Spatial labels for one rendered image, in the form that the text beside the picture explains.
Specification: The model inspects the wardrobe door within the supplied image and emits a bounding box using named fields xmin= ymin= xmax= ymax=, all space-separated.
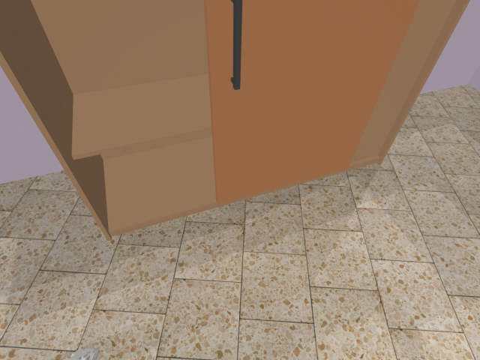
xmin=351 ymin=0 xmax=457 ymax=162
xmin=204 ymin=0 xmax=421 ymax=204

